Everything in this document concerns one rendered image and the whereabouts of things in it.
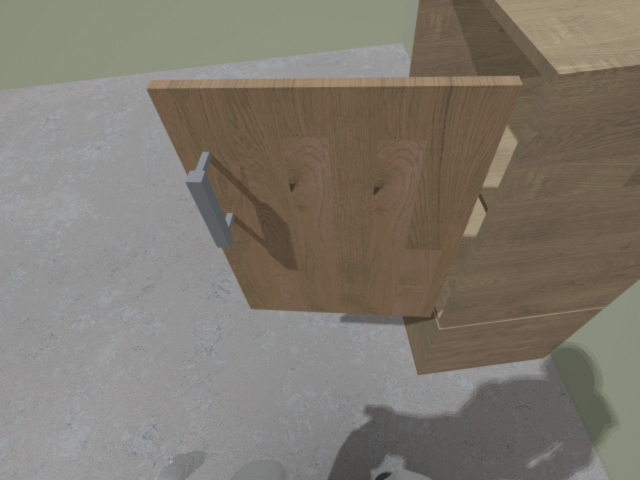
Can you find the handle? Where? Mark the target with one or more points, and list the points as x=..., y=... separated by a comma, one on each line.
x=202, y=192

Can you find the cupboard door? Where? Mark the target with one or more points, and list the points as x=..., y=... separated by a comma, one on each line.
x=349, y=195

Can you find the robot left thigh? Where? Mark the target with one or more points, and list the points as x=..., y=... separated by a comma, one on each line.
x=263, y=469

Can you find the left robot hand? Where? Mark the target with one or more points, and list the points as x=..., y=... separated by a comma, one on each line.
x=181, y=466

